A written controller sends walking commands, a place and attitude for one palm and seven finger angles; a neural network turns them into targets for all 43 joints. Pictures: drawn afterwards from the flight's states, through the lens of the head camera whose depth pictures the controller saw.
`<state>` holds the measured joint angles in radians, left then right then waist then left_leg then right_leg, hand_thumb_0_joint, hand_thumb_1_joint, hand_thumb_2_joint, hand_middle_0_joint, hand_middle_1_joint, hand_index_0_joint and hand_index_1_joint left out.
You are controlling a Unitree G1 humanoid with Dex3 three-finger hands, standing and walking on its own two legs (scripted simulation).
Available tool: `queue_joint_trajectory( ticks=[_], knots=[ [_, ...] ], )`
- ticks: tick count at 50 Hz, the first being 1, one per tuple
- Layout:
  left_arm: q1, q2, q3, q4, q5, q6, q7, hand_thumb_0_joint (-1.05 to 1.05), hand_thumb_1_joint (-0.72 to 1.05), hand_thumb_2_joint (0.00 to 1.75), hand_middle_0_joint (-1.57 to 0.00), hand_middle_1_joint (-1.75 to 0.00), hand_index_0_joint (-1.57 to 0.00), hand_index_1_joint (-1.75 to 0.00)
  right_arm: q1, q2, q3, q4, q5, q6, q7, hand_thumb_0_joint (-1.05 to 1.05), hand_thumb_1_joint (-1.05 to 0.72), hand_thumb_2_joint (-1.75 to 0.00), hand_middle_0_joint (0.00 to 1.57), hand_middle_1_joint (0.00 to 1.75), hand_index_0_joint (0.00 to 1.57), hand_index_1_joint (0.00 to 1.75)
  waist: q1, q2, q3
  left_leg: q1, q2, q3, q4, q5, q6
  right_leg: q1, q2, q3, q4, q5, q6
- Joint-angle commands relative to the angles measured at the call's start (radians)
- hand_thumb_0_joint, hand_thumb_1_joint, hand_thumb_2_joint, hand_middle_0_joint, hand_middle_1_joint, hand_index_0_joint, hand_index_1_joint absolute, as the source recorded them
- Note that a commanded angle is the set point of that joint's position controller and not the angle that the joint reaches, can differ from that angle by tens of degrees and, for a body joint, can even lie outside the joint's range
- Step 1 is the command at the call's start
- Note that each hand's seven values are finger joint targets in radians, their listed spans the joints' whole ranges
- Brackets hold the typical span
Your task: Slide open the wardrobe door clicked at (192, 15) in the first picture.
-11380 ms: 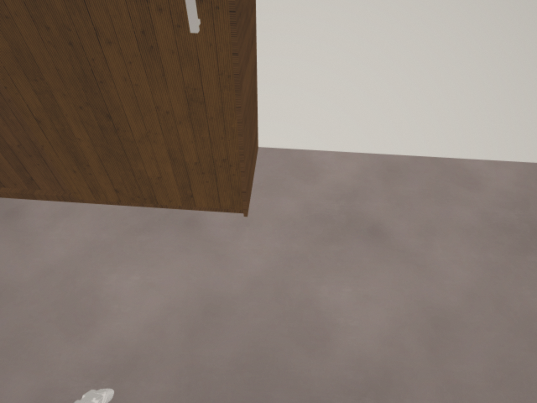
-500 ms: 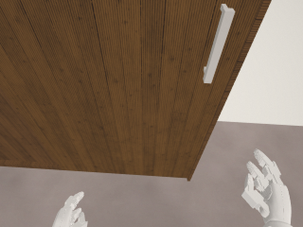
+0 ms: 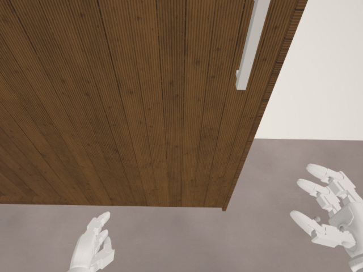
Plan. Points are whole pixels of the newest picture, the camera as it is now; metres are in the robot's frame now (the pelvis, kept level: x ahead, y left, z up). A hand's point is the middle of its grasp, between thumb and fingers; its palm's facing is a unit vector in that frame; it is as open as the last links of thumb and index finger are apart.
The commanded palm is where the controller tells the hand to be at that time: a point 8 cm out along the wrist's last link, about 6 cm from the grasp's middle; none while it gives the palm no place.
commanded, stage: raise the hand with hooked fingers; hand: right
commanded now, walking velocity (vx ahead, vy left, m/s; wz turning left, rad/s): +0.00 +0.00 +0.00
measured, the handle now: (248, 44) +0.55 -0.12 +0.25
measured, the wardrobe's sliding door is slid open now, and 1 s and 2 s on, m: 0.00 0.00 0.00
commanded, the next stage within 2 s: move the hooked fingers beside the handle in 1.38 s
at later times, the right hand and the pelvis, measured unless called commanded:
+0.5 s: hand out of the picture +0.25 -0.27 +0.19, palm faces +0.05 +0.99 -0.10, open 13.2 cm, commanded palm +0.22 -0.31 +0.20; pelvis +0.01 -0.01 +0.02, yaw +0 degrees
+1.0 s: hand out of the picture +0.28 -0.29 +0.27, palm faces +0.05 +0.99 -0.12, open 13.9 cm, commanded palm +0.24 -0.32 +0.27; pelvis +0.01 +0.00 +0.03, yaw -1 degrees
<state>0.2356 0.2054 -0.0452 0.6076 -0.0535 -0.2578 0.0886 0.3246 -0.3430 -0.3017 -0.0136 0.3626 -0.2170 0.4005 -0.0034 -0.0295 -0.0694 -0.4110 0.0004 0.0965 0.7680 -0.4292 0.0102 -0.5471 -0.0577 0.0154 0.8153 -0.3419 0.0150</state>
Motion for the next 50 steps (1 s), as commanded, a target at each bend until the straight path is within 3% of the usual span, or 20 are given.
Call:
queue_joint_trajectory(
  ticks=[1,4,6,15,24,27,32,33,36,38,41,44,46,50],
  knots=[
    [-0.107,0.152,0.062,-0.175,0.0,-0.088,0.008,0.0,0.9,0.9,-0.2,-0.3,-0.2,-0.3,-0.042,-0.163,-0.149,-0.222,0.055,-0.011,-0.037,0.0,-0.04,-0.53,0.26,0.86,0.26,0.86,-0.044,-0.013,-0.126,0.038,-0.008,-0.045,-0.186,0.214,-0.008,0.19,0.043,0.019,-0.174,0.166,-0.04],
    [-0.088,0.162,0.062,-0.169,-0.006,-0.1,0.004,0.0,0.9,0.9,-0.2,-0.3,-0.2,-0.3,-0.072,-0.152,-0.124,-0.232,0.045,0.012,-0.036,0.0,0.03,-0.5,0.27,0.9,0.27,0.9,-0.029,-0.01,-0.107,0.02,-0.012,-0.031,-0.199,0.231,-0.014,0.224,0.042,0.013,-0.199,0.168,-0.04],
    [-0.085,0.17,0.061,-0.166,-0.006,-0.107,0.006,0.0,0.9,0.9,-0.2,-0.3,-0.2,-0.3,-0.102,-0.184,-0.145,-0.237,0.043,0.031,-0.033,0.0,0.08,-0.48,0.27,0.93,0.27,0.93,-0.035,-0.004,-0.099,0.043,-0.012,-0.035,-0.214,0.239,-0.011,0.238,0.042,0.015,-0.212,0.178,-0.042],
    [-0.106,0.17,0.042,-0.148,-0.015,-0.121,0.029,0.0,0.9,0.9,-0.2,-0.3,-0.2,-0.3,-0.317,-0.254,-0.185,-0.323,0.033,0.107,-0.035,0.0,0.29,-0.39,0.29,1.07,0.29,1.07,-0.036,-0.091,-0.09,0.088,-0.012,-0.013,-0.266,0.225,-0.002,0.355,0.043,0.029,-0.296,0.177,-0.038],
    [-0.133,0.169,0.019,-0.157,-0.026,-0.091,0.032,0.0,0.9,0.9,-0.2,-0.3,-0.2,-0.3,-0.476,-0.317,-0.218,-0.274,0.029,0.271,-0.004,0.0,0.5,-0.3,0.3,1.2,0.3,1.2,-0.049,-0.075,-0.069,0.138,-0.014,-0.013,-0.327,0.262,0.002,0.416,0.05,0.038,-0.351,0.195,-0.038],
    [-0.144,0.167,0.009,-0.156,-0.03,-0.073,0.033,0.0,0.9,0.9,-0.2,-0.3,-0.2,-0.3,-0.541,-0.347,-0.238,-0.23,0.029,0.316,0.005,0.0,0.5,-0.3,0.3,1.2,0.3,1.2,-0.048,-0.062,-0.048,0.143,-0.014,-0.022,-0.358,0.247,0.003,0.423,0.055,0.036,-0.363,0.179,-0.04],
    [-0.169,0.165,0.001,-0.16,-0.035,-0.06,0.034,0.0,0.9,0.9,-0.2,-0.3,-0.2,-0.3,-0.66,-0.41,-0.27,-0.223,0.025,0.35,0.026,0.0,0.5,-0.3,0.3,1.2,0.3,1.2,-0.049,-0.071,-0.086,0.173,-0.008,-0.033,-0.376,0.282,0.004,0.461,0.062,0.031,-0.363,0.207,-0.043],
    [-0.175,0.163,0.001,-0.16,-0.037,-0.058,0.034,0.0,0.9,0.9,-0.2,-0.3,-0.2,-0.3,-0.694,-0.412,-0.263,-0.24,0.021,0.356,0.033,0.0,0.5,-0.3,0.3,1.2,0.3,1.2,-0.046,-0.097,-0.109,0.178,-0.008,-0.034,-0.374,0.302,0.005,0.483,0.063,0.027,-0.361,0.224,-0.044],
    [-0.179,0.166,-0.004,-0.154,-0.04,-0.049,0.033,0.0,0.9,0.9,-0.2,-0.3,-0.2,-0.3,-0.721,-0.446,-0.285,-0.154,0.028,0.383,0.049,0.0,0.5,-0.3,0.3,1.2,0.3,1.2,-0.05,-0.031,-0.072,0.178,-0.006,-0.042,-0.398,0.282,0.002,0.459,0.063,0.034,-0.367,0.202,-0.045],
    [-0.188,0.168,-0.004,-0.158,-0.044,-0.046,0.032,0.0,0.9,0.9,-0.2,-0.3,-0.2,-0.3,-0.778,-0.468,-0.29,-0.151,0.023,0.402,0.06,0.0,0.5,-0.3,0.3,1.2,0.3,1.2,-0.05,-0.076,-0.081,0.17,-0.001,-0.045,-0.395,0.283,0.003,0.469,0.068,0.033,-0.37,0.199,-0.045],
    [-0.192,0.172,-0.007,-0.16,-0.048,-0.04,0.029,0.0,0.9,0.9,-0.2,-0.3,-0.2,-0.3,-0.823,-0.493,-0.293,-0.127,0.019,0.428,0.069,0.0,0.5,-0.3,0.3,1.2,0.3,1.2,-0.053,-0.051,-0.085,0.186,0.002,-0.046,-0.401,0.293,0.004,0.471,0.068,0.036,-0.371,0.214,-0.046],
    [-0.202,0.175,-0.006,-0.167,-0.051,-0.039,0.027,0.0,0.9,0.9,-0.2,-0.3,-0.2,-0.3,-0.891,-0.537,-0.319,-0.129,0.011,0.45,0.079,0.0,0.5,-0.3,0.3,1.2,0.3,1.2,-0.055,-0.101,-0.123,0.189,0.008,-0.05,-0.394,0.31,0.004,0.492,0.074,0.031,-0.369,0.223,-0.048],
    [-0.189,0.179,-0.002,-0.167,-0.051,-0.031,0.02,0.0,0.9,0.9,-0.2,-0.3,-0.2,-0.3,-0.794,-0.498,-0.305,-0.03,0.024,0.472,0.093,0.0,0.5,-0.3,0.3,1.2,0.3,1.2,-0.061,0.005,-0.098,0.2,0.01,-0.056,-0.395,0.348,0.0,0.461,0.071,0.034,-0.359,0.241,-0.049],
    [-0.196,0.188,0.006,-0.183,-0.061,-0.015,0.008,0.0,0.9,0.9,-0.2,-0.3,-0.2,-0.3,-0.786,-0.484,-0.288,-0.032,0.022,0.5,0.107,0.0,0.5,-0.3,0.3,1.2,0.3,1.2,-0.056,-0.005,-0.092,0.161,0.01,-0.05,-0.379,0.351,-0.01,0.458,0.072,0.021,-0.35,0.236,-0.049]
  ],
)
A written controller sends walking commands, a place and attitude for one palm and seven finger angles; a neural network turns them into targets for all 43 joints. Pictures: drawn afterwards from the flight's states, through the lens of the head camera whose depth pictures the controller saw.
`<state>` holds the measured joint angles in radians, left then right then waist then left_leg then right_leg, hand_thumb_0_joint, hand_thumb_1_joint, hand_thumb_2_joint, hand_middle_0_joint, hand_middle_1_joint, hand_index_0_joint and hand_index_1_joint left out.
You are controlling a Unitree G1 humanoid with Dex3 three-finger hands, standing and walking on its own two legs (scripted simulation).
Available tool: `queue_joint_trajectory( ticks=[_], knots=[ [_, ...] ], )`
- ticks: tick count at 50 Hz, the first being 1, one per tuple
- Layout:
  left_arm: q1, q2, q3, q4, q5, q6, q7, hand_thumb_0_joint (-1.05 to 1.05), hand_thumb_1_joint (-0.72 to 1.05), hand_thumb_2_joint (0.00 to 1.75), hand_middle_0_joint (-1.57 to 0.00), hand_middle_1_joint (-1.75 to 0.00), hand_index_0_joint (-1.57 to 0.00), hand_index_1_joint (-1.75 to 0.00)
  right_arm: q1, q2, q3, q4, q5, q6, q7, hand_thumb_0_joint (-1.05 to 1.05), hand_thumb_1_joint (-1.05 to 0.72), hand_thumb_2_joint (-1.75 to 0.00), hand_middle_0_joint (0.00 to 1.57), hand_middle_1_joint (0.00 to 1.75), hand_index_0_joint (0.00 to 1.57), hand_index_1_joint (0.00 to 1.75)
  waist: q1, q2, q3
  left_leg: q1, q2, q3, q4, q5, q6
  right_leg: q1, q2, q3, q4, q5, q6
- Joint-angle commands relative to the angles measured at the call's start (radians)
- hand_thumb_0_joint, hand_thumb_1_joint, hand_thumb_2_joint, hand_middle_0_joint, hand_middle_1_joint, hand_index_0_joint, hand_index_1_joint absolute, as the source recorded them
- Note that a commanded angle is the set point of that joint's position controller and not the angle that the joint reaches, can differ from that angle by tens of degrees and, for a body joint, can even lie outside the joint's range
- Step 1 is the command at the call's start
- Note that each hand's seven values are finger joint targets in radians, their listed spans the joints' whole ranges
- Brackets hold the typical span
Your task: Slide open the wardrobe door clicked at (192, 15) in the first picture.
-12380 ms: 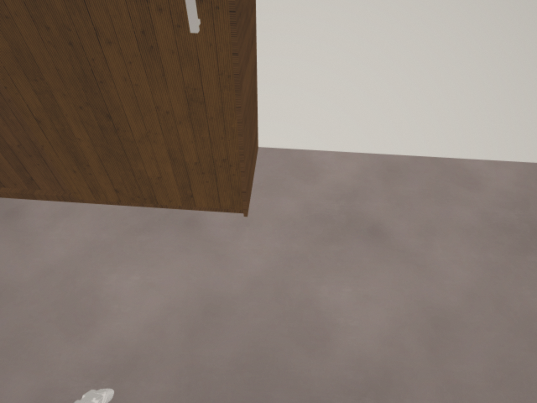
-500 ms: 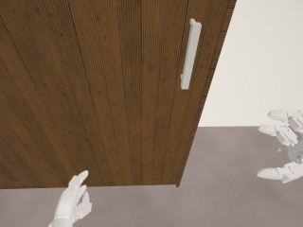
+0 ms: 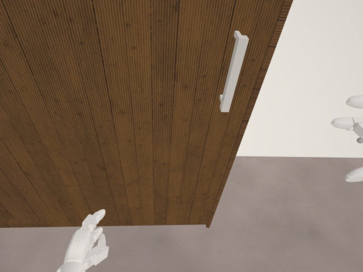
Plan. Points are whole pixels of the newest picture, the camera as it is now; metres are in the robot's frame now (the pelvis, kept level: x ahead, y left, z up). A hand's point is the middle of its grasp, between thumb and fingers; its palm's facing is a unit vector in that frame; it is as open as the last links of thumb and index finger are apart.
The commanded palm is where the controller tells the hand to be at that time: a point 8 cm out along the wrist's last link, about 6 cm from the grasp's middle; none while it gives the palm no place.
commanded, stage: raise the hand with hooked fingers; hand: right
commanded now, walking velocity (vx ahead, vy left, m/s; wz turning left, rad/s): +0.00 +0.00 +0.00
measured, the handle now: (230, 73) +0.54 -0.11 +0.22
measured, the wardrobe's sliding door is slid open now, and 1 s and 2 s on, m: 0.00 0.00 0.00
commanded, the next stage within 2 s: move the hooked fingers beside the handle in 0.38 s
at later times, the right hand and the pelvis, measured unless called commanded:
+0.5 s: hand (347, 141) +0.29 -0.28 +0.23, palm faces +0.03 +0.99 -0.12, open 14.0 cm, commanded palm +0.26 -0.32 +0.24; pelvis +0.01 +0.00 +0.00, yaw +0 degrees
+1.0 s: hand (312, 117) +0.36 -0.24 +0.23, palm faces +0.01 +1.00 -0.06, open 13.9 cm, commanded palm +0.33 -0.29 +0.23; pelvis +0.02 +0.00 +0.00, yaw +1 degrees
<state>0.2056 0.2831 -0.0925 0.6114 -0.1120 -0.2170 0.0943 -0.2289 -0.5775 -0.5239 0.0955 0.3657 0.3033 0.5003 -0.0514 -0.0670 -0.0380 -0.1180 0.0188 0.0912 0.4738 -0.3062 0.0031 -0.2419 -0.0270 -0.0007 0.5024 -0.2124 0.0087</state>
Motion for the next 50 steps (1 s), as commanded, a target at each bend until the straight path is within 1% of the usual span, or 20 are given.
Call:
queue_joint_trajectory(
  ticks=[1,5,6,10,12,14,18,19,22,24,26,30,31,36,39,41,42,47,48,50],
  knots=[
    [-0.171,0.108,0.053,-0.191,-0.002,-0.052,0.0,0.0,0.9,0.9,-0.2,-0.3,-0.2,-0.3,-0.243,-0.256,-0.066,-0.17,0.021,-0.024,0.002,0.0,0.5,-0.3,0.3,1.2,0.3,1.2,-0.013,0.023,-0.12,-0.118,-0.003,-0.056,-0.088,0.228,0.0,0.147,0.041,0.038,-0.032,0.111,-0.04],
    [-0.174,0.099,0.053,-0.206,0.005,-0.06,0.008,0.0,0.9,0.9,-0.2,-0.3,-0.2,-0.3,-0.302,-0.295,-0.108,-0.288,0.014,-0.062,-0.031,0.0,0.5,-0.3,0.3,1.2,0.3,1.2,-0.012,-0.039,-0.186,-0.114,-0.015,-0.035,-0.073,0.214,0.008,0.201,0.044,0.039,-0.042,0.124,-0.042],
    [-0.172,0.097,0.051,-0.201,0.009,-0.06,0.009,0.0,0.9,0.9,-0.2,-0.3,-0.2,-0.3,-0.292,-0.316,-0.123,-0.304,0.013,-0.071,-0.041,0.0,0.5,-0.3,0.3,1.2,0.3,1.2,-0.017,-0.019,-0.171,-0.104,-0.016,-0.039,-0.08,0.219,0.009,0.191,0.04,0.039,-0.039,0.133,-0.043],
    [-0.16,0.095,0.049,-0.191,0.009,-0.061,0.017,0.0,0.9,0.9,-0.2,-0.3,-0.2,-0.3,-0.287,-0.287,-0.114,-0.281,0.005,-0.068,-0.052,0.0,0.5,-0.3,0.3,1.2,0.3,1.2,-0.008,-0.066,-0.163,-0.114,-0.02,-0.025,-0.075,0.228,0.012,0.206,0.04,0.039,-0.055,0.135,-0.04],
    [-0.156,0.101,0.052,-0.186,0.009,-0.057,0.016,0.0,0.9,0.9,-0.2,-0.3,-0.2,-0.3,-0.264,-0.287,-0.115,-0.24,0.006,-0.052,-0.046,0.0,0.5,-0.3,0.3,1.2,0.3,1.2,-0.009,-0.004,-0.148,-0.107,-0.016,-0.035,-0.084,0.254,0.005,0.186,0.04,0.035,-0.048,0.142,-0.045],
    [-0.157,0.098,0.051,-0.185,0.004,-0.051,0.016,0.0,0.9,0.9,-0.2,-0.3,-0.2,-0.3,-0.286,-0.26,-0.079,-0.231,0.0,-0.031,-0.038,0.0,0.5,-0.3,0.3,1.2,0.3,1.2,0.0,-0.058,-0.137,-0.126,-0.018,-0.032,-0.083,0.247,0.007,0.197,0.04,0.034,-0.05,0.137,-0.042],
    [-0.16,0.101,0.05,-0.193,0.003,-0.046,0.015,0.0,0.9,0.9,-0.2,-0.3,-0.2,-0.3,-0.279,-0.257,-0.07,-0.232,0.004,-0.023,-0.027,0.0,0.5,-0.3,0.3,1.2,0.3,1.2,0.0,-0.009,-0.161,-0.112,-0.019,-0.032,-0.08,0.271,0.004,0.198,0.042,0.038,-0.042,0.153,-0.044],
    [-0.163,0.099,0.051,-0.195,0.002,-0.045,0.014,0.0,0.9,0.9,-0.2,-0.3,-0.2,-0.3,-0.291,-0.255,-0.066,-0.255,0.002,-0.028,-0.024,0.0,0.5,-0.3,0.3,1.2,0.3,1.2,0.003,-0.041,-0.176,-0.109,-0.02,-0.029,-0.074,0.281,0.007,0.215,0.042,0.036,-0.042,0.167,-0.043],
    [-0.164,0.097,0.048,-0.196,0.006,-0.042,0.012,0.0,0.9,0.9,-0.2,-0.3,-0.2,-0.3,-0.279,-0.276,-0.095,-0.268,0.011,-0.04,-0.026,0.0,0.5,-0.3,0.3,1.2,0.3,1.2,-0.003,-0.005,-0.184,-0.094,-0.022,-0.028,-0.075,0.302,0.008,0.212,0.042,0.038,-0.041,0.185,-0.045],
    [-0.162,0.095,0.05,-0.197,0.007,-0.041,0.012,0.0,0.9,0.9,-0.2,-0.3,-0.2,-0.3,-0.284,-0.278,-0.1,-0.269,0.01,-0.043,-0.027,0.0,0.5,-0.3,0.3,1.2,0.3,1.2,-0.003,-0.033,-0.186,-0.099,-0.023,-0.023,-0.073,0.297,0.008,0.221,0.042,0.038,-0.045,0.184,-0.043],
    [-0.158,0.094,0.048,-0.185,0.006,-0.038,0.012,0.0,0.9,0.9,-0.2,-0.3,-0.2,-0.3,-0.298,-0.259,-0.074,-0.229,0.01,-0.04,-0.033,0.0,0.5,-0.3,0.3,1.2,0.3,1.2,0.001,-0.01,-0.153,-0.11,-0.024,-0.025,-0.082,0.279,0.009,0.206,0.04,0.041,-0.044,0.168,-0.041],
    [-0.157,0.093,0.049,-0.18,0.005,-0.04,0.019,0.0,0.9,0.9,-0.2,-0.3,-0.2,-0.3,-0.404,-0.19,0.013,-0.213,-0.013,-0.032,-0.051,0.0,0.5,-0.3,0.3,1.2,0.3,1.2,0.02,-0.041,-0.154,-0.143,-0.021,-0.02,-0.078,0.245,0.011,0.228,0.041,0.05,-0.052,0.144,-0.04],
    [-0.155,0.095,0.051,-0.177,0.005,-0.036,0.018,0.0,0.9,0.9,-0.2,-0.3,-0.2,-0.3,-0.39,-0.211,0.004,-0.205,-0.019,-0.03,-0.057,0.0,0.5,-0.3,0.3,1.2,0.3,1.2,0.013,-0.006,-0.152,-0.13,-0.022,-0.026,-0.085,0.249,0.011,0.218,0.038,0.047,-0.048,0.151,-0.042],
    [-0.151,0.096,0.052,-0.166,0.008,-0.019,0.02,0.0,0.9,0.9,-0.2,-0.3,-0.2,-0.3,-0.469,-0.222,0.008,-0.162,-0.039,-0.031,-0.086,0.0,0.5,-0.3,0.3,1.2,0.3,1.2,0.017,0.011,-0.183,-0.111,-0.018,-0.028,-0.083,0.267,0.012,0.22,0.038,0.043,-0.047,0.167,-0.043],
    [-0.158,0.091,0.051,-0.174,0.009,-0.012,0.018,0.0,0.9,0.9,-0.2,-0.3,-0.2,-0.3,-0.499,-0.206,0.015,-0.149,-0.047,-0.032,-0.101,0.0,0.5,-0.3,0.3,1.2,0.3,1.2,0.015,-0.028,-0.205,-0.1,-0.014,-0.029,-0.071,0.294,0.015,0.224,0.041,0.038,-0.048,0.188,-0.042],
    [-0.15,0.094,0.053,-0.173,0.011,-0.005,0.014,0.0,0.9,0.9,-0.2,-0.3,-0.2,-0.3,-0.468,-0.23,-0.008,-0.115,-0.052,-0.031,-0.113,0.0,0.5,-0.3,0.3,1.2,0.3,1.2,0.003,0.014,-0.203,-0.082,-0.016,-0.027,-0.072,0.305,0.015,0.206,0.036,0.036,-0.048,0.201,-0.042],
    [-0.156,0.092,0.051,-0.176,0.009,-0.001,0.014,0.0,0.9,0.9,-0.2,-0.3,-0.2,-0.3,-0.499,-0.198,0.023,-0.109,-0.054,-0.03,-0.114,0.0,0.5,-0.3,0.3,1.2,0.3,1.2,0.013,0.01,-0.196,-0.092,-0.013,-0.031,-0.074,0.303,0.013,0.204,0.038,0.031,-0.05,0.189,-0.044],
    [-0.145,0.101,0.06,-0.178,0.009,0.013,0.014,0.0,0.9,0.9,-0.2,-0.3,-0.2,-0.3,-0.524,-0.227,0.004,-0.061,-0.063,-0.031,-0.119,0.0,0.5,-0.3,0.3,1.2,0.3,1.2,0.013,0.016,-0.219,-0.072,-0.01,-0.04,-0.067,0.351,0.01,0.197,0.038,0.019,-0.041,0.216,-0.047],
    [-0.145,0.097,0.061,-0.181,0.009,0.015,0.015,0.0,0.9,0.9,-0.2,-0.3,-0.2,-0.3,-0.555,-0.206,0.03,-0.078,-0.067,-0.035,-0.118,0.0,0.5,-0.3,0.3,1.2,0.3,1.2,0.021,-0.011,-0.227,-0.077,-0.011,-0.04,-0.064,0.359,0.012,0.213,0.038,0.018,-0.04,0.225,-0.047],
    [-0.128,0.102,0.066,-0.171,0.008,0.019,0.019,0.0,0.9,0.9,-0.2,-0.3,-0.2,-0.3,-0.581,-0.199,0.042,-0.023,-0.069,-0.037,-0.119,0.0,0.5,-0.3,0.3,1.2,0.3,1.2,0.034,0.011,-0.207,-0.1,-0.014,-0.038,-0.07,0.338,0.009,0.207,0.037,0.02,-0.038,0.204,-0.047]
  ],
)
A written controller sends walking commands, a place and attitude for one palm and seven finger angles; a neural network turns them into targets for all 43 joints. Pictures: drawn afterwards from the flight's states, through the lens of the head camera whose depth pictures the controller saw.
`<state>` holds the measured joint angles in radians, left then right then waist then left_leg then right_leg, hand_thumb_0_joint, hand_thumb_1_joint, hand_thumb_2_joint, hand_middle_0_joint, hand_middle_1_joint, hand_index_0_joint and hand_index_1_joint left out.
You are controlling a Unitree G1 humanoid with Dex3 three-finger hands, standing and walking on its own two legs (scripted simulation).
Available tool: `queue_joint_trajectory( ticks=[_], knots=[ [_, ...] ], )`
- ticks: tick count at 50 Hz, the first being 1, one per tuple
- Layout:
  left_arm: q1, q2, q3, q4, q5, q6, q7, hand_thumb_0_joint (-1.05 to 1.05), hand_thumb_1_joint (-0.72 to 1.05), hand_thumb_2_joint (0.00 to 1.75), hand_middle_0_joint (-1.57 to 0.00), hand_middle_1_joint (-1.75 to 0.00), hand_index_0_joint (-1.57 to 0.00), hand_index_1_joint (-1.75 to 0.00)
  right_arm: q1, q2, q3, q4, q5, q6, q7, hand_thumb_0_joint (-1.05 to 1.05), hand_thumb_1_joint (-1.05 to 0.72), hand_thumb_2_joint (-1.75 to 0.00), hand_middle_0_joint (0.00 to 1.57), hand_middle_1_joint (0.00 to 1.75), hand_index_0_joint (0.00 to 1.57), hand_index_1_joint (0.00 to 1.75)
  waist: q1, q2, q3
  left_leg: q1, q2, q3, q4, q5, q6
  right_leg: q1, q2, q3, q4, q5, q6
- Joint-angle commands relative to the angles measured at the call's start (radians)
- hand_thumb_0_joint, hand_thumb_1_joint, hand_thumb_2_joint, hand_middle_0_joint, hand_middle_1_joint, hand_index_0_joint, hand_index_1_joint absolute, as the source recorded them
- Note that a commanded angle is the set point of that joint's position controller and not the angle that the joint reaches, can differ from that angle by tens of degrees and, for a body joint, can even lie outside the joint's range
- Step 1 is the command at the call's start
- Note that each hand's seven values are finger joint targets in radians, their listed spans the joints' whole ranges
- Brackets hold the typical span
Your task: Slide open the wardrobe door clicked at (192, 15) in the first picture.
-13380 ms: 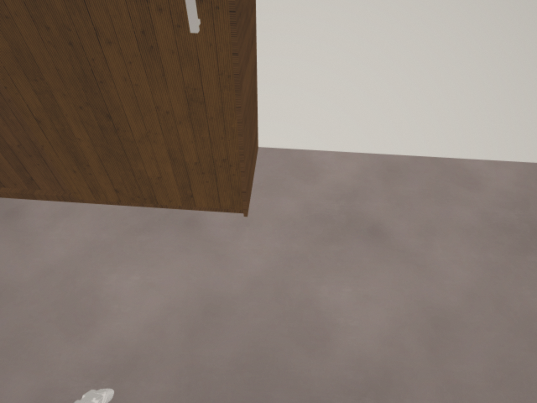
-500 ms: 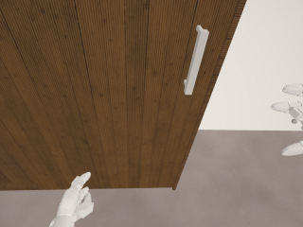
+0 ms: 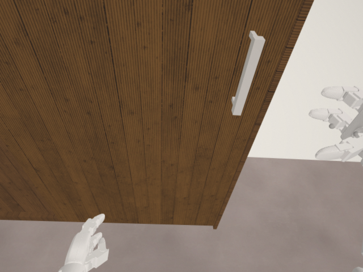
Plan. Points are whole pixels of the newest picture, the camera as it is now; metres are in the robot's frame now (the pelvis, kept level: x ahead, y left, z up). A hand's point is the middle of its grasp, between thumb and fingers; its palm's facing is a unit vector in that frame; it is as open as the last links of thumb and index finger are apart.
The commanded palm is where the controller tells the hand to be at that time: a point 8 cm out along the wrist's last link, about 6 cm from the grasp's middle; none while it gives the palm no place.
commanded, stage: move the hooked fingers beside the handle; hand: right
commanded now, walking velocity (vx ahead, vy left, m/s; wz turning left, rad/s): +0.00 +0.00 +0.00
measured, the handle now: (244, 75) +0.52 -0.12 +0.22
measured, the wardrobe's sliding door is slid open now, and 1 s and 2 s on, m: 0.00 0.00 0.00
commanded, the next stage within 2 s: feel for the door with the fingertips in 1.88 s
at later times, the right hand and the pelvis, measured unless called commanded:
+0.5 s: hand (308, 109) +0.39 -0.23 +0.23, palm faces +0.00 +1.00 -0.02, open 14.0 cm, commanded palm +0.37 -0.27 +0.23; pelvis +0.00 +0.00 +0.00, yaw +0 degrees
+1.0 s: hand (281, 90) +0.46 -0.19 +0.22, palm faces -0.01 +1.00 +0.02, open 14.0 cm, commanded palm +0.44 -0.24 +0.22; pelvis +0.00 -0.01 +0.00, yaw +2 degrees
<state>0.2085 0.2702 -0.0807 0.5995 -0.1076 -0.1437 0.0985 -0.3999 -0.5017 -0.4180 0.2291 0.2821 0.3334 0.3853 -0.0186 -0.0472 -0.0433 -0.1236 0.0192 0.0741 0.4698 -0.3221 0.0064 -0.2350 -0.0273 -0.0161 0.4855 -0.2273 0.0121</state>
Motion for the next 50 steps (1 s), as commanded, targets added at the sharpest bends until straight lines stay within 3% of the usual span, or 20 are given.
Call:
queue_joint_trajectory(
  ticks=[1,4,6,10,11,14,19,22,25,27,28,32,34,36,37,40,41,45,46,50],
  knots=[
    [-0.125,0.119,0.056,-0.154,0.005,-0.051,0.015,0.0,0.9,0.9,-0.2,-0.3,-0.2,-0.3,-0.425,-0.278,-0.059,-0.156,0.018,-0.075,-0.006,0.0,0.5,-0.3,0.3,1.2,0.3,1.2,0.002,0.023,-0.201,-0.082,-0.013,-0.022,-0.069,0.363,0.006,0.193,0.033,0.036,-0.018,0.227,-0.053],
    [-0.129,0.113,0.055,-0.159,0.004,-0.052,0.017,0.0,0.9,0.9,-0.2,-0.3,-0.2,-0.3,-0.486,-0.247,-0.02,-0.181,0.006,-0.087,-0.014,0.0,0.5,-0.3,0.3,1.2,0.3,1.2,0.008,-0.055,-0.224,-0.097,-0.014,-0.024,-0.063,0.357,0.012,0.224,0.037,0.035,-0.019,0.232,-0.052],
    [-0.114,0.119,0.059,-0.149,0.007,-0.049,0.017,0.0,0.9,0.9,-0.2,-0.3,-0.2,-0.3,-0.47,-0.262,-0.039,-0.154,0.008,-0.093,-0.026,0.0,0.5,-0.3,0.3,1.2,0.3,1.2,0.002,0.011,-0.222,-0.08,-0.015,-0.02,-0.065,0.361,0.013,0.208,0.033,0.041,-0.018,0.239,-0.054],
    [-0.11,0.12,0.061,-0.143,0.008,-0.043,0.016,0.0,0.9,0.9,-0.2,-0.3,-0.2,-0.3,-0.514,-0.247,-0.025,-0.117,-0.004,-0.091,-0.043,0.0,0.5,-0.3,0.3,1.2,0.3,1.2,0.007,-0.029,-0.222,-0.089,-0.014,-0.023,-0.062,0.36,0.013,0.208,0.034,0.037,-0.024,0.235,-0.051],
    [-0.102,0.121,0.064,-0.141,0.01,-0.04,0.014,0.0,0.9,0.9,-0.2,-0.3,-0.2,-0.3,-0.483,-0.268,-0.048,-0.093,-0.004,-0.088,-0.05,0.0,0.5,-0.3,0.3,1.2,0.3,1.2,-0.003,0.01,-0.226,-0.076,-0.014,-0.025,-0.064,0.371,0.011,0.197,0.035,0.033,-0.018,0.241,-0.054],
    [-0.094,0.125,0.067,-0.136,0.009,-0.031,0.016,0.0,0.9,0.9,-0.2,-0.3,-0.2,-0.3,-0.526,-0.271,-0.044,-0.048,-0.011,-0.09,-0.057,0.0,0.5,-0.3,0.3,1.2,0.3,1.2,0.011,0.027,-0.224,-0.082,-0.013,-0.031,-0.065,0.378,0.006,0.187,0.034,0.027,-0.022,0.229,-0.057],
    [-0.079,0.122,0.069,-0.132,0.011,-0.023,0.015,0.0,0.9,0.9,-0.2,-0.3,-0.2,-0.3,-0.616,-0.247,-0.004,-0.039,-0.024,-0.12,-0.065,0.0,0.5,-0.3,0.3,1.2,0.3,1.2,0.021,-0.02,-0.256,-0.078,-0.016,-0.031,-0.06,0.391,0.014,0.217,0.033,0.029,-0.018,0.256,-0.056],
    [-0.066,0.126,0.07,-0.12,0.009,-0.017,0.019,0.0,0.9,0.9,-0.2,-0.3,-0.2,-0.3,-0.651,-0.232,0.018,0.028,-0.024,-0.126,-0.064,0.0,0.5,-0.3,0.3,1.2,0.3,1.2,0.035,0.025,-0.229,-0.095,-0.018,-0.033,-0.07,0.369,0.009,0.195,0.033,0.027,-0.021,0.226,-0.059],
    [-0.05,0.13,0.072,-0.105,0.01,-0.012,0.023,0.0,0.9,0.9,-0.2,-0.3,-0.2,-0.3,-0.7,-0.225,0.037,0.095,-0.037,-0.13,-0.072,0.0,0.5,-0.3,0.3,1.2,0.3,1.2,0.043,-0.007,-0.208,-0.122,-0.018,-0.034,-0.076,0.326,0.012,0.186,0.031,0.03,-0.025,0.195,-0.057],
    [-0.045,0.132,0.075,-0.108,0.011,-0.01,0.022,0.0,0.9,0.9,-0.2,-0.3,-0.2,-0.3,-0.731,-0.253,0.022,0.076,-0.042,-0.148,-0.081,0.0,0.5,-0.3,0.3,1.2,0.3,1.2,0.038,0.007,-0.257,-0.09,-0.018,-0.037,-0.069,0.357,0.013,0.197,0.031,0.029,-0.021,0.227,-0.06],
    [-0.046,0.127,0.073,-0.107,0.011,-0.01,0.022,0.0,0.9,0.9,-0.2,-0.3,-0.2,-0.3,-0.76,-0.204,0.066,0.09,-0.043,-0.151,-0.083,0.0,0.5,-0.3,0.3,1.2,0.3,1.2,0.05,-0.003,-0.247,-0.105,-0.018,-0.037,-0.071,0.353,0.012,0.202,0.031,0.027,-0.021,0.222,-0.06],
    [-0.016,0.134,0.078,-0.087,0.014,-0.005,0.022,0.0,0.9,0.9,-0.2,-0.3,-0.2,-0.3,-0.799,-0.225,0.049,0.15,-0.048,-0.173,-0.101,0.0,0.5,-0.3,0.3,1.2,0.3,1.2,0.05,0.001,-0.259,-0.102,-0.021,-0.035,-0.073,0.343,0.015,0.199,0.027,0.032,-0.024,0.222,-0.058],
    [-0.004,0.132,0.079,-0.078,0.016,-0.006,0.021,0.0,0.9,0.9,-0.2,-0.3,-0.2,-0.3,-0.861,-0.177,0.092,0.177,-0.055,-0.179,-0.111,0.0,0.5,-0.3,0.3,1.2,0.3,1.2,0.064,-0.016,-0.241,-0.128,-0.023,-0.03,-0.074,0.32,0.016,0.202,0.025,0.037,-0.029,0.208,-0.055],
    [0.021,0.139,0.084,-0.066,0.019,-0.001,0.021,0.0,0.9,0.9,-0.2,-0.3,-0.2,-0.3,-0.827,-0.215,0.051,0.25,-0.056,-0.186,-0.124,0.0,0.5,-0.3,0.3,1.2,0.3,1.2,0.055,0.055,-0.248,-0.11,-0.027,-0.027,-0.077,0.325,0.016,0.181,0.023,0.034,-0.027,0.215,-0.06],
    [0.017,0.142,0.085,-0.071,0.02,0.001,0.02,0.0,0.9,0.9,-0.2,-0.3,-0.2,-0.3,-0.848,-0.244,0.032,0.241,-0.064,-0.192,-0.13,0.0,0.5,-0.3,0.3,1.2,0.3,1.2,0.048,0.029,-0.262,-0.101,-0.024,-0.038,-0.073,0.336,0.014,0.176,0.024,0.029,-0.028,0.216,-0.059],
    [0.037,0.139,0.089,-0.06,0.021,0.005,0.017,0.0,0.9,0.9,-0.2,-0.3,-0.2,-0.3,-0.911,-0.196,0.078,0.281,-0.08,-0.209,-0.139,0.0,0.5,-0.3,0.3,1.2,0.3,1.2,0.067,-0.007,-0.266,-0.118,-0.023,-0.038,-0.069,0.347,0.014,0.186,0.023,0.024,-0.024,0.228,-0.058],
    [0.055,0.142,0.092,-0.058,0.024,0.008,0.015,0.0,0.9,0.9,-0.2,-0.3,-0.2,-0.3,-0.893,-0.238,0.041,0.298,-0.079,-0.221,-0.146,0.0,0.5,-0.3,0.3,1.2,0.3,1.2,0.058,0.034,-0.285,-0.091,-0.026,-0.034,-0.066,0.365,0.015,0.177,0.022,0.024,-0.017,0.25,-0.061],
    [0.073,0.146,0.095,-0.049,0.026,0.013,0.013,0.0,0.9,0.9,-0.2,-0.3,-0.2,-0.3,-0.945,-0.218,0.06,0.339,-0.09,-0.242,-0.145,0.0,0.5,-0.3,0.3,1.2,0.3,1.2,0.069,0.001,-0.279,-0.109,-0.028,-0.039,-0.062,0.374,0.015,0.177,0.019,0.021,-0.019,0.253,-0.057],
    [0.085,0.147,0.098,-0.049,0.027,0.014,0.013,0.0,0.9,0.9,-0.2,-0.3,-0.2,-0.3,-0.938,-0.226,0.051,0.355,-0.085,-0.252,-0.147,0.0,0.5,-0.3,0.3,1.2,0.3,1.2,0.068,0.044,-0.287,-0.094,-0.03,-0.035,-0.063,0.38,0.014,0.17,0.019,0.017,-0.015,0.262,-0.062],
    [0.112,0.151,0.103,-0.03,0.031,0.017,0.009,0.0,0.9,0.9,-0.2,-0.3,-0.2,-0.3,-1.025,-0.204,0.075,0.384,-0.102,-0.268,-0.153,0.0,0.5,-0.3,0.3,1.2,0.3,1.2,0.083,-0.016,-0.291,-0.132,-0.033,-0.037,-0.058,0.376,0.016,0.188,0.017,0.02,-0.013,0.269,-0.055]
  ],
)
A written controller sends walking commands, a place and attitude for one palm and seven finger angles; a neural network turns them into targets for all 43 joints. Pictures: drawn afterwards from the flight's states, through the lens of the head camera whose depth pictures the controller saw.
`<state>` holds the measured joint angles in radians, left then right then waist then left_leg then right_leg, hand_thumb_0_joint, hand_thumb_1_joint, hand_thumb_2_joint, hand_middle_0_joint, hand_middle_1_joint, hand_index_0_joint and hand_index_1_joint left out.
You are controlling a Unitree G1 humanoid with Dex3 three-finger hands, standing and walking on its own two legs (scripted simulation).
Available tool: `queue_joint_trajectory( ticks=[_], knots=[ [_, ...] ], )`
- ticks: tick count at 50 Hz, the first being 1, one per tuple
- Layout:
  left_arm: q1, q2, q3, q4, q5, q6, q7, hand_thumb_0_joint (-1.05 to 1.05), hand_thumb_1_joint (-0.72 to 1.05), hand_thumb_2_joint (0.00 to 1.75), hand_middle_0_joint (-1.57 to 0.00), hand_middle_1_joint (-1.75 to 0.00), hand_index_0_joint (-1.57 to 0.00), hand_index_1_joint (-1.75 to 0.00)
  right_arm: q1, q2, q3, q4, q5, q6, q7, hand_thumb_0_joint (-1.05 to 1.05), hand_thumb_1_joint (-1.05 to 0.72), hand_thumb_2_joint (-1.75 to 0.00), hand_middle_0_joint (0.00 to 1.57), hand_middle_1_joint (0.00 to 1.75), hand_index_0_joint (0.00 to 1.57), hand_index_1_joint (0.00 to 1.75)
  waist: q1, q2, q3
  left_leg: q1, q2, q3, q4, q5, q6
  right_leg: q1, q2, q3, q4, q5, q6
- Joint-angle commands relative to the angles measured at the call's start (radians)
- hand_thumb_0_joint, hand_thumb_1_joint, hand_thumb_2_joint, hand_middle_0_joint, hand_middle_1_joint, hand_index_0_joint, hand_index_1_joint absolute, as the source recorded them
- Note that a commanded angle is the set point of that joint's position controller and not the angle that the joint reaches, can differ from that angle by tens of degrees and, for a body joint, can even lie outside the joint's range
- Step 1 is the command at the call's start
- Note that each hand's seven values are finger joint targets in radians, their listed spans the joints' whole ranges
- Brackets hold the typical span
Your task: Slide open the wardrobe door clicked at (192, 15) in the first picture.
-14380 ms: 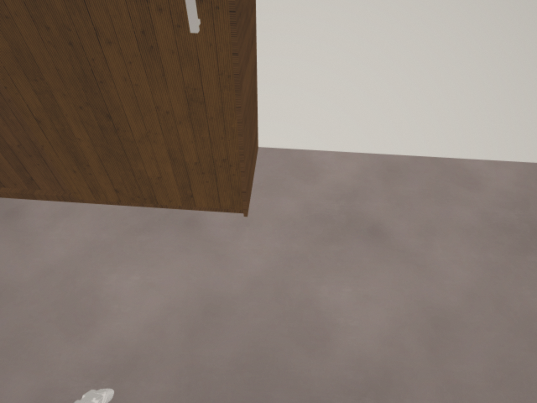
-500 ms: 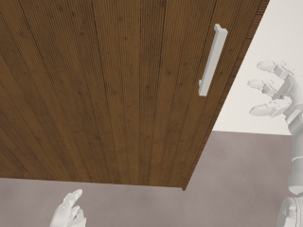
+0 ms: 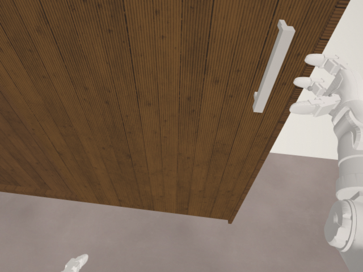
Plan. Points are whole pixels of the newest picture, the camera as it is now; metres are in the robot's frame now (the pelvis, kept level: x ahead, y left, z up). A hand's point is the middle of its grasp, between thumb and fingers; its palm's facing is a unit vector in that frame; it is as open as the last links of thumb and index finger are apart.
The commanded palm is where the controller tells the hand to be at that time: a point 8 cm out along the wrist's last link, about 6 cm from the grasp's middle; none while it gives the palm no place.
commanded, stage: move the hooked fingers beside the handle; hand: right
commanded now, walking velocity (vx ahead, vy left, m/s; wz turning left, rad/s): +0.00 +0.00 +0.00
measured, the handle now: (268, 69) +0.52 -0.13 +0.22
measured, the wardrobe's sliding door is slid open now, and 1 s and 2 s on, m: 0.00 0.00 0.00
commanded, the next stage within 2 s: feel for the door with the fingertips in 0.88 s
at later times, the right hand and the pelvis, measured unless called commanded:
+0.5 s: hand (305, 87) +0.46 -0.20 +0.22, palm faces +0.04 +1.00 +0.02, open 14.0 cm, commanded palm +0.44 -0.25 +0.22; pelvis +0.00 +0.00 +0.00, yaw +0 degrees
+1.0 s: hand (305, 85) +0.46 -0.19 +0.22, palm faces +0.03 +1.00 +0.01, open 14.0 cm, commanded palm +0.43 -0.24 +0.22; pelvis +0.00 +0.00 +0.00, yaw +0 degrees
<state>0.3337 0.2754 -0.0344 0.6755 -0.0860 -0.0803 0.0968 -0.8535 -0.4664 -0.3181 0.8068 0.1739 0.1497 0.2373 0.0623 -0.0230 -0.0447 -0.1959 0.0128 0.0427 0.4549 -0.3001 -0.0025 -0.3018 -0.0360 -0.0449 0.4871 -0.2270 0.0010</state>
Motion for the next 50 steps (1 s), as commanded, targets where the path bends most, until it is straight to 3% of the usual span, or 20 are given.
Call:
queue_joint_trajectory(
  ticks=[1,4,6,9,12,16,17,20,21,23,26,27,29,32,34,37,41,42,47,50],
  knots=[
    [-0.007,0.145,0.061,-0.11,0.011,-0.047,0.01,0.0,0.9,0.9,-0.2,-0.3,-0.2,-0.3,-0.555,-0.228,-0.022,-0.191,0.011,-0.092,-0.008,0.0,0.5,-0.3,0.3,1.2,0.3,1.2,0.001,-0.024,-0.307,-0.044,-0.027,-0.004,-0.041,0.37,0.025,0.259,0.025,0.045,-0.006,0.292,-0.048],
    [0.01,0.146,0.062,-0.09,0.013,-0.048,0.006,0.0,0.9,0.9,-0.2,-0.3,-0.2,-0.3,-0.622,-0.197,0.003,-0.163,0.004,-0.1,-0.016,0.0,0.5,-0.3,0.3,1.2,0.3,1.2,0.016,-0.043,-0.298,-0.084,-0.03,-0.003,-0.04,0.353,0.024,0.267,0.022,0.051,-0.007,0.279,-0.042],
    [0.029,0.153,0.065,-0.09,0.018,-0.042,0.005,0.0,0.9,0.9,-0.2,-0.3,-0.2,-0.3,-0.551,-0.246,-0.047,-0.107,0.004,-0.103,-0.025,0.0,0.5,-0.3,0.3,1.2,0.3,1.2,-0.002,0.024,-0.303,-0.048,-0.031,0.0,-0.039,0.357,0.025,0.233,0.022,0.05,-0.006,0.284,-0.047],
    [0.025,0.149,0.068,-0.099,0.019,-0.042,-0.004,0.0,0.9,0.9,-0.2,-0.3,-0.2,-0.3,-0.562,-0.224,-0.037,-0.148,-0.009,-0.113,-0.031,0.0,0.5,-0.3,0.3,1.2,0.3,1.2,-0.009,-0.035,-0.337,-0.051,-0.03,-0.005,-0.024,0.401,0.024,0.261,0.021,0.042,-0.001,0.325,-0.043],
    [0.016,0.152,0.068,-0.12,0.02,-0.03,-0.009,0.0,0.9,0.9,-0.2,-0.3,-0.2,-0.3,-0.465,-0.292,-0.106,-0.176,-0.007,-0.117,-0.037,0.0,0.5,-0.3,0.3,1.2,0.3,1.2,-0.037,0.03,-0.351,0.013,-0.032,-0.008,-0.016,0.458,0.022,0.23,0.022,0.032,-0.004,0.355,-0.049],
    [0.006,0.148,0.068,-0.135,0.012,-0.017,-0.004,0.0,0.9,0.9,-0.2,-0.3,-0.2,-0.3,-0.461,-0.266,-0.071,-0.195,-0.005,-0.096,-0.028,0.0,0.5,-0.3,0.3,1.2,0.3,1.2,-0.023,0.032,-0.301,0.002,-0.03,-0.007,-0.031,0.422,0.018,0.203,0.025,0.021,-0.009,0.301,-0.054],
    [-0.001,0.152,0.068,-0.134,0.011,-0.015,-0.001,0.0,0.9,0.9,-0.2,-0.3,-0.2,-0.3,-0.475,-0.309,-0.104,-0.204,-0.009,-0.093,-0.028,0.0,0.5,-0.3,0.3,1.2,0.3,1.2,-0.026,0.015,-0.303,-0.003,-0.03,-0.015,-0.032,0.427,0.016,0.203,0.024,0.017,-0.009,0.291,-0.054],
    [-0.006,0.142,0.066,-0.128,0.008,-0.017,0.006,0.0,0.9,0.9,-0.2,-0.3,-0.2,-0.3,-0.559,-0.251,-0.041,-0.24,-0.009,-0.099,-0.019,0.0,0.5,-0.3,0.3,1.2,0.3,1.2,0.004,-0.036,-0.302,-0.046,-0.032,-0.015,-0.038,0.396,0.018,0.245,0.024,0.026,-0.003,0.278,-0.051],
    [0.001,0.141,0.066,-0.128,0.007,-0.019,0.009,0.0,0.9,0.9,-0.2,-0.3,-0.2,-0.3,-0.571,-0.229,-0.02,-0.248,0.003,-0.108,-0.018,0.0,0.5,-0.3,0.3,1.2,0.3,1.2,0.014,-0.007,-0.305,-0.038,-0.031,-0.012,-0.043,0.39,0.016,0.246,0.024,0.023,0.002,0.278,-0.056],
    [-0.001,0.143,0.063,-0.114,0.008,-0.024,0.01,0.0,0.9,0.9,-0.2,-0.3,-0.2,-0.3,-0.574,-0.245,-0.038,-0.213,0.004,-0.105,-0.015,0.0,0.5,-0.3,0.3,1.2,0.3,1.2,0.01,-0.042,-0.308,-0.057,-0.032,-0.017,-0.044,0.38,0.017,0.254,0.026,0.03,0.002,0.261,-0.053],
    [0.017,0.147,0.064,-0.101,0.01,-0.026,0.013,0.0,0.9,0.9,-0.2,-0.3,-0.2,-0.3,-0.564,-0.236,-0.027,-0.131,0.01,-0.101,-0.004,0.0,0.5,-0.3,0.3,1.2,0.3,1.2,0.018,0.015,-0.294,-0.059,-0.031,-0.011,-0.043,0.375,0.015,0.227,0.029,0.03,0.01,0.254,-0.056],
    [0.008,0.15,0.063,-0.099,0.009,-0.025,0.012,0.0,0.9,0.9,-0.2,-0.3,-0.2,-0.3,-0.594,-0.245,-0.026,-0.138,0.004,-0.105,-0.002,0.0,0.5,-0.3,0.3,1.2,0.3,1.2,0.016,-0.012,-0.291,-0.066,-0.028,-0.015,-0.039,0.381,0.016,0.227,0.029,0.031,0.007,0.252,-0.053],
    [0.006,0.144,0.061,-0.098,0.008,-0.025,0.009,0.0,0.9,0.9,-0.2,-0.3,-0.2,-0.3,-0.625,-0.177,0.032,-0.139,0.0,-0.108,-0.001,0.0,0.5,-0.3,0.3,1.2,0.3,1.2,0.03,-0.054,-0.297,-0.096,-0.028,-0.01,-0.036,0.37,0.02,0.255,0.028,0.039,0.012,0.262,-0.047],
    [0.01,0.15,0.064,-0.106,0.012,-0.026,0.005,0.0,0.9,0.9,-0.2,-0.3,-0.2,-0.3,-0.571,-0.227,-0.03,-0.13,0.013,-0.116,-0.006,0.0,0.5,-0.3,0.3,1.2,0.3,1.2,0.003,-0.002,-0.333,-0.06,-0.03,-0.011,-0.026,0.401,0.02,0.245,0.029,0.041,0.017,0.287,-0.05],
    [0.006,0.146,0.064,-0.107,0.012,-0.023,0.003,0.0,0.9,0.9,-0.2,-0.3,-0.2,-0.3,-0.59,-0.201,-0.007,-0.128,0.014,-0.114,-0.005,0.0,0.5,-0.3,0.3,1.2,0.3,1.2,0.01,0.004,-0.32,-0.062,-0.029,-0.01,-0.024,0.408,0.017,0.236,0.029,0.037,0.015,0.283,-0.05],
    [0.003,0.149,0.063,-0.121,0.013,-0.015,-0.001,0.0,0.9,0.9,-0.2,-0.3,-0.2,-0.3,-0.534,-0.272,-0.071,-0.136,0.004,-0.119,-0.019,0.0,0.5,-0.3,0.3,1.2,0.3,1.2,-0.019,0.009,-0.332,-0.025,-0.026,-0.015,-0.017,0.435,0.018,0.21,0.031,0.032,0.015,0.299,-0.051],
    [0.0,0.143,0.062,-0.13,0.011,-0.004,0.002,0.0,0.9,0.9,-0.2,-0.3,-0.2,-0.3,-0.526,-0.251,-0.044,-0.143,0.001,-0.119,-0.023,0.0,0.5,-0.3,0.3,1.2,0.3,1.2,-0.007,0.017,-0.296,-0.029,-0.027,-0.01,-0.024,0.416,0.016,0.197,0.029,0.026,0.013,0.284,-0.053],
    [-0.005,0.149,0.063,-0.131,0.011,-0.005,0.003,0.0,0.9,0.9,-0.2,-0.3,-0.2,-0.3,-0.56,-0.286,-0.067,-0.187,-0.005,-0.126,-0.024,0.0,0.5,-0.3,0.3,1.2,0.3,1.2,-0.01,0.002,-0.33,-0.026,-0.028,-0.016,-0.02,0.427,0.017,0.216,0.027,0.031,0.012,0.294,-0.052],
    [-0.017,0.143,0.062,-0.132,0.008,-0.013,0.003,0.0,0.9,0.9,-0.2,-0.3,-0.2,-0.3,-0.554,-0.238,-0.039,-0.247,0.011,-0.126,-0.015,0.0,0.5,-0.3,0.3,1.2,0.3,1.2,-0.007,-0.039,-0.342,-0.041,-0.034,-0.01,-0.024,0.415,0.022,0.266,0.022,0.041,0.013,0.315,-0.048],
    [-0.02,0.137,0.062,-0.125,0.008,-0.021,-0.001,0.0,0.9,0.9,-0.2,-0.3,-0.2,-0.3,-0.534,-0.153,0.014,-0.254,0.018,-0.095,-0.016,0.0,0.5,-0.3,0.3,1.2,0.3,1.2,0.0,-0.049,-0.327,-0.074,-0.037,0.0,-0.026,0.4,0.025,0.291,0.021,0.05,0.013,0.327,-0.043]
  ],
)
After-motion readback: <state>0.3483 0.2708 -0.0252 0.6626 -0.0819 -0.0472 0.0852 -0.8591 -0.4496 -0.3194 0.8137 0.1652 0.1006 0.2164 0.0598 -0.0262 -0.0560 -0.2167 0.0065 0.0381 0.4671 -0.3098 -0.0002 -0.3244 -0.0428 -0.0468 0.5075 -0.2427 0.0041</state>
